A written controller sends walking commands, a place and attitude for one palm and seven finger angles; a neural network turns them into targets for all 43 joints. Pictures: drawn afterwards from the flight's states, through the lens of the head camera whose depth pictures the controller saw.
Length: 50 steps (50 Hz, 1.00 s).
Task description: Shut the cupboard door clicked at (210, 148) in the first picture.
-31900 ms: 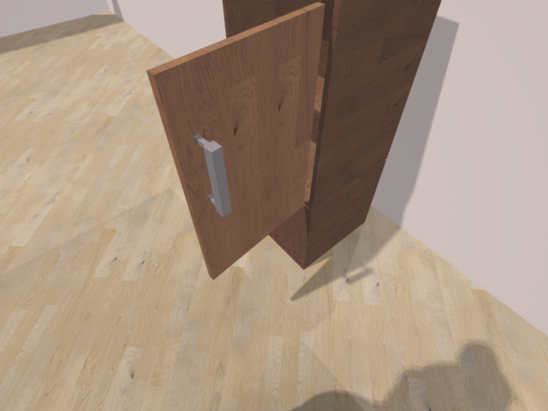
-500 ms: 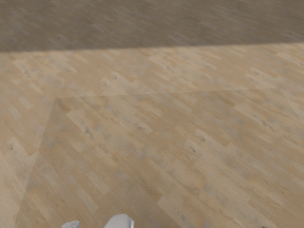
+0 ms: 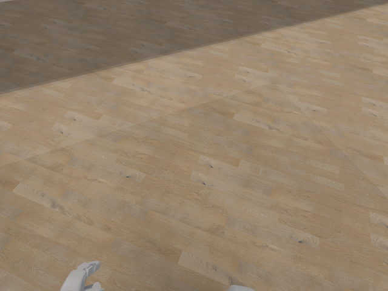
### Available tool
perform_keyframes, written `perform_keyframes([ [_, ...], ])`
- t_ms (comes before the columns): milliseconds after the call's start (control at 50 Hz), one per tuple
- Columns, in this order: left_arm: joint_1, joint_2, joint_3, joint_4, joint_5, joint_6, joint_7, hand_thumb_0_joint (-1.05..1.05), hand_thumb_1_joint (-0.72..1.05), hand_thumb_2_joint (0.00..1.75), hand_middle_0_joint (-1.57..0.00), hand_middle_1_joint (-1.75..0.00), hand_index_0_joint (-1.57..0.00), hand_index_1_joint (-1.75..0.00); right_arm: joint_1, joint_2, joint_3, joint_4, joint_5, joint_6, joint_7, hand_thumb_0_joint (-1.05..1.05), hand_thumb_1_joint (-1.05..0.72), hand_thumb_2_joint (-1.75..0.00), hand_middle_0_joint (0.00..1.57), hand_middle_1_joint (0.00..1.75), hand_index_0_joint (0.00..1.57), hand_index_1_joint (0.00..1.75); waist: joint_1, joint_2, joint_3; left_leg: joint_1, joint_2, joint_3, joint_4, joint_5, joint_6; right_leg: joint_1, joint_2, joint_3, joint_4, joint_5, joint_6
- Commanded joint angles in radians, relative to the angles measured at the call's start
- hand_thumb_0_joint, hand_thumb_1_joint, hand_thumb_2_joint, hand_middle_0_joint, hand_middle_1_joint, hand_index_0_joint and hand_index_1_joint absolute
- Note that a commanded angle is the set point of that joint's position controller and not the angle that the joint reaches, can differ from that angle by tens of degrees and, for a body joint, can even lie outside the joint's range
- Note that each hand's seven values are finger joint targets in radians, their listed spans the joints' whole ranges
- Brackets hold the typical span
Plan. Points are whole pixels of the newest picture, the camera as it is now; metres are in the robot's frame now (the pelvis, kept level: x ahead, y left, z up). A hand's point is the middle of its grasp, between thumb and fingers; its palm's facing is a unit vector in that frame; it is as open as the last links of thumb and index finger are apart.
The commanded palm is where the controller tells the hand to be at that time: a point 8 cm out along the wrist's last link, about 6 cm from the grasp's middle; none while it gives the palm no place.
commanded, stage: turn to face it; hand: left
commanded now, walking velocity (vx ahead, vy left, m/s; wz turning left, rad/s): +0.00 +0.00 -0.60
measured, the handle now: out of the picture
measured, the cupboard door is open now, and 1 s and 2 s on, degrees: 66 66 66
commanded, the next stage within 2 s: none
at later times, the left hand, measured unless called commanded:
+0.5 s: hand (117, 283) +0.15 +0.19 -0.18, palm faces -0.22 -0.96 -0.19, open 7.4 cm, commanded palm none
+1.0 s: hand (168, 243) +0.24 +0.07 -0.15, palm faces -0.54 -0.79 -0.27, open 7.4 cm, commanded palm none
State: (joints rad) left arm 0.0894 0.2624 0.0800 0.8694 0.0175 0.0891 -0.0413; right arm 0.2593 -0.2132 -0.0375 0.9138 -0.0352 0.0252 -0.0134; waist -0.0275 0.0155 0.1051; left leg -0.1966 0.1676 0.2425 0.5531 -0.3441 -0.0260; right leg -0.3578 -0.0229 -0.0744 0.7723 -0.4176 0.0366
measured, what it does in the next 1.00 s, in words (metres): steps on the spot, turning right: right foot, then left foot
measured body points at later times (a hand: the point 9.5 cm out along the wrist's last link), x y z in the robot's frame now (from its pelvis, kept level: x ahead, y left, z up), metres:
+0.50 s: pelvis +0.03 +0.01 -0.01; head +0.09 +0.02 +0.44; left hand +0.17 +0.24 -0.17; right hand +0.08 -0.27 -0.13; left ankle +0.06 +0.12 -0.74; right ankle -0.02 -0.11 -0.70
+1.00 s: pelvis +0.04 -0.04 +0.00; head +0.07 -0.08 +0.44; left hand +0.27 +0.11 -0.13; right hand -0.06 -0.30 -0.15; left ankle +0.09 +0.10 -0.66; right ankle -0.02 -0.12 -0.74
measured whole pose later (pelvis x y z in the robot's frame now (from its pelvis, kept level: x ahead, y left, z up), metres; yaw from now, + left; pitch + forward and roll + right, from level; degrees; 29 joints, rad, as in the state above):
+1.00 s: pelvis +0.04 -0.04 +0.00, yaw -34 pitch +1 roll +0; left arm 0.15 0.22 0.05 0.87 0.01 0.04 0.00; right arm 0.18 -0.27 -0.06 0.90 -0.02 0.07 -0.01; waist -0.02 0.03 0.09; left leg -0.50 0.09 0.04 1.11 -0.44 -0.10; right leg -0.28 0.02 0.00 0.55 -0.28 -0.04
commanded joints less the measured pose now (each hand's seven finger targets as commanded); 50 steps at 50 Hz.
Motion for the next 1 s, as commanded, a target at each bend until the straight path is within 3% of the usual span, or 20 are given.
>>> perform_keyframes([
  [0, 0.131, 0.114, 0.023, -0.049, 0.007, -0.055, 0.009, 0.00, 0.90, 0.90, -0.20, -0.30, -0.20, -0.30, -0.012, -0.218, -0.061, -0.072, 0.019, -0.017, -0.005, 0.00, -0.90, -0.90, 0.20, 0.30, 0.20, 0.30, 0.077, 0.064, -0.195, -0.036, 0.138, -0.060, 0.156, 0.468, 0.023, 0.308, -0.027, 0.026, -0.357, 0.323, -0.065],
  [20, 0.207, 0.224, 0.044, -0.028, 0.015, -0.070, 0.024, 0.00, 0.90, 0.90, -0.20, -0.30, -0.20, -0.30, -0.045, -0.135, -0.041, -0.117, 0.027, -0.015, -0.001, 0.00, -0.90, -0.90, 0.20, 0.30, 0.20, 0.30, 0.113, -0.249, -0.216, -0.326, -0.011, -0.003, 0.387, -0.077, -0.041, 0.502, -0.284, 0.354, -0.402, 0.676, -0.166],
  [40, 0.243, 0.263, 0.046, -0.012, -0.003, -0.068, 0.036, 0.00, 0.90, 0.90, -0.20, -0.30, -0.20, -0.30, -0.092, -0.137, -0.031, -0.147, 0.027, 0.000, -0.009, 0.00, -0.90, -0.90, 0.20, 0.30, 0.20, 0.30, 0.126, -0.253, -0.186, -0.407, -0.072, -0.133, 0.561, -0.338, -0.055, 0.404, -0.395, 0.446, -0.392, 0.895, -0.262],
  [80, 0.155, 0.217, 0.048, -0.039, -0.003, -0.061, 0.059, 0.00, 0.90, 0.90, -0.20, -0.30, -0.20, -0.30, -0.130, -0.140, -0.032, -0.137, 0.027, 0.007, -0.023, 0.00, -0.90, -0.90, 0.20, 0.30, 0.20, 0.30, 0.095, -0.270, -0.147, -0.485, -0.046, -0.256, 0.676, -0.238, -0.052, 0.343, -0.327, 0.454, -0.410, 0.715, -0.274],
  [140, 0.038, 0.160, 0.024, -0.082, 0.000, -0.066, 0.053, 0.00, 0.90, 0.90, -0.20, -0.30, -0.20, -0.30, -0.066, -0.131, -0.031, -0.094, 0.018, 0.015, -0.008, 0.00, -0.90, -0.90, 0.20, 0.30, 0.20, 0.30, 0.017, -0.174, -0.148, -0.363, -0.048, -0.232, 0.607, -0.073, -0.071, 0.207, -0.213, 0.278, -0.410, 0.591, -0.216],
  [300, 0.087, 0.182, 0.040, -0.070, 0.011, -0.065, 0.045, 0.00, 0.90, 0.90, -0.20, -0.30, -0.20, -0.30, -0.106, -0.112, -0.028, -0.127, 0.027, 0.000, -0.007, 0.00, -0.90, -0.90, 0.20, 0.30, 0.20, 0.30, 0.038, -0.161, -0.159, -0.265, -0.112, -0.212, 0.271, -0.080, -0.064, 0.202, -0.197, 0.383, -0.380, 0.555, -0.231],
  [360, 0.052, 0.173, 0.042, -0.071, 0.003, -0.057, 0.043, 0.00, 0.90, 0.90, -0.20, -0.30, -0.20, -0.30, -0.036, -0.114, -0.027, -0.111, 0.031, -0.012, -0.016, 0.00, -0.90, -0.90, 0.20, 0.30, 0.20, 0.30, 0.000, -0.169, -0.171, -0.084, -0.144, -0.206, 0.006, 0.057, -0.050, 0.117, -0.149, 0.402, -0.304, 0.551, -0.170],
  [380, 0.047, 0.145, 0.036, -0.074, -0.002, -0.053, 0.043, 0.00, 0.90, 0.90, -0.20, -0.30, -0.20, -0.30, -0.005, -0.137, -0.031, -0.098, 0.030, -0.020, -0.018, 0.00, -0.90, -0.90, 0.20, 0.30, 0.20, 0.30, -0.014, -0.108, -0.182, 0.044, -0.107, -0.230, -0.135, 0.146, -0.038, 0.032, -0.101, 0.370, -0.242, 0.467, -0.121],
  [400, 0.083, 0.087, 0.026, -0.090, -0.011, -0.047, 0.037, 0.00, 0.90, 0.90, -0.20, -0.30, -0.20, -0.30, 0.023, -0.220, -0.042, -0.098, 0.016, -0.033, -0.023, 0.00, -0.90, -0.90, 0.20, 0.30, 0.20, 0.30, -0.013, 0.127, -0.219, 0.169, 0.094, -0.420, -0.230, 0.249, 0.030, -0.105, 0.031, 0.263, -0.095, 0.203, -0.060],
  [420, 0.091, 0.064, 0.018, -0.108, -0.010, -0.050, 0.030, 0.00, 0.90, 0.90, -0.20, -0.30, -0.20, -0.30, 0.049, -0.287, -0.051, -0.111, 0.009, -0.028, -0.025, 0.00, -0.90, -0.90, 0.20, 0.30, 0.20, 0.30, -0.016, 0.312, -0.211, 0.182, 0.299, -0.580, -0.245, 0.433, 0.147, -0.201, 0.088, 0.113, 0.147, -0.215, -0.015],
  [440, 0.069, 0.094, 0.021, -0.100, 0.002, -0.045, 0.028, 0.00, 0.90, 0.90, -0.20, -0.30, -0.20, -0.30, 0.039, -0.276, -0.047, -0.109, 0.001, -0.027, -0.029, 0.00, -0.90, -0.90, 0.20, 0.30, 0.20, 0.30, -0.028, 0.256, -0.198, 0.118, 0.323, -0.576, -0.236, 0.449, 0.195, -0.200, 0.053, 0.134, 0.322, -0.227, -0.008],
  [520, 0.057, 0.072, 0.026, -0.073, 0.000, -0.034, 0.006, 0.00, 0.90, 0.90, -0.20, -0.30, -0.20, -0.30, -0.047, -0.202, -0.031, -0.135, 0.001, -0.030, -0.033, 0.00, -0.90, -0.90, 0.20, 0.30, 0.20, 0.30, 0.017, 0.151, -0.146, 0.123, 0.183, -0.295, -0.165, 0.668, 0.156, -0.228, -0.005, 0.087, 0.424, -0.078, 0.024],
  [700, -0.004, 0.043, 0.011, -0.089, 0.002, -0.035, -0.007, 0.00, 0.90, 0.90, -0.20, -0.30, -0.20, -0.30, -0.003, -0.232, -0.055, -0.087, 0.002, -0.017, -0.015, 0.00, -0.90, -0.90, 0.20, 0.30, 0.20, 0.30, -0.015, 0.219, -0.149, 0.122, 0.197, -0.148, -0.116, 0.579, 0.134, -0.052, 0.012, -0.032, 0.019, -0.018, 0.002],
  [760, 0.090, 0.076, 0.018, -0.062, 0.004, -0.049, -0.002, 0.00, 0.90, 0.90, -0.20, -0.30, -0.20, -0.30, -0.041, -0.242, -0.063, -0.090, 0.010, -0.011, -0.008, 0.00, -0.90, -0.90, 0.20, 0.30, 0.20, 0.30, 0.049, 0.152, -0.163, 0.009, 0.168, -0.090, 0.036, 0.446, 0.057, 0.176, 0.028, -0.049, -0.263, 0.205, -0.030],
  [780, 0.182, 0.150, 0.031, -0.039, 0.010, -0.061, 0.008, 0.00, 0.90, 0.90, -0.20, -0.30, -0.20, -0.30, -0.048, -0.207, -0.061, -0.103, 0.021, -0.010, 0.001, 0.00, -0.90, -0.90, 0.20, 0.30, 0.20, 0.30, 0.094, -0.011, -0.206, -0.114, 0.107, -0.043, 0.219, 0.307, 0.002, 0.346, -0.082, 0.095, -0.369, 0.355, -0.075],
  [800, 0.242, 0.257, 0.051, -0.018, 0.013, -0.074, 0.024, 0.00, 0.90, 0.90, -0.20, -0.30, -0.20, -0.30, -0.100, -0.116, -0.034, -0.157, 0.024, -0.010, 0.004, 0.00, -0.90, -0.90, 0.20, 0.30, 0.20, 0.30, 0.127, -0.330, -0.189, -0.408, -0.068, -0.030, 0.466, -0.286, -0.053, 0.454, -0.331, 0.450, -0.409, 0.726, -0.193],
  [820, 0.272, 0.277, 0.049, -0.011, -0.005, -0.071, 0.037, 0.00, 0.90, 0.90, -0.20, -0.30, -0.20, -0.30, -0.133, -0.140, -0.028, -0.173, 0.025, 0.005, -0.009, 0.00, -0.90, -0.90, 0.20, 0.30, 0.20, 0.30, 0.136, -0.258, -0.183, -0.432, -0.069, -0.193, 0.602, -0.335, -0.050, 0.365, -0.394, 0.486, -0.410, 0.813, -0.266],
  [860, 0.166, 0.216, 0.043, -0.037, -0.003, -0.072, 0.054, 0.00, 0.90, 0.90, -0.20, -0.30, -0.20, -0.30, -0.139, -0.153, -0.033, -0.150, 0.025, 0.003, -0.021, 0.00, -0.90, -0.90, 0.20, 0.30, 0.20, 0.30, 0.087, -0.312, -0.160, -0.502, -0.052, -0.268, 0.686, -0.227, -0.056, 0.347, -0.315, 0.469, -0.410, 0.727, -0.263],
  [900, 0.074, 0.165, 0.026, -0.069, -0.002, -0.069, 0.055, 0.00, 0.90, 0.90, -0.20, -0.30, -0.20, -0.30, -0.098, -0.144, -0.032, -0.113, 0.021, 0.007, -0.009, 0.00, -0.90, -0.90, 0.20, 0.30, 0.20, 0.30, 0.033, -0.173, -0.179, -0.401, -0.045, -0.244, 0.630, -0.100, -0.069, 0.273, -0.226, 0.315, -0.385, 0.671, -0.226],
  [980, 0.075, 0.166, 0.023, -0.068, 0.005, -0.072, 0.048, 0.00, 0.90, 0.90, -0.20, -0.30, -0.20, -0.30, -0.093, -0.126, -0.031, -0.109, 0.019, 0.017, 0.000, 0.00, -0.90, -0.90, 0.20, 0.30, 0.20, 0.30, 0.030, -0.141, -0.142, -0.335, -0.083, -0.226, 0.503, -0.047, -0.071, 0.179, -0.191, 0.331, -0.427, 0.510, -0.217],
])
